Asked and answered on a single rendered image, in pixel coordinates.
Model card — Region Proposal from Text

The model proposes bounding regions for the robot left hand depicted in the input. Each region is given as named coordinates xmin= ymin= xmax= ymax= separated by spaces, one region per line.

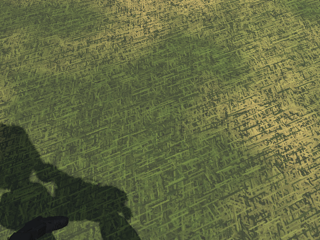
xmin=7 ymin=216 xmax=69 ymax=240

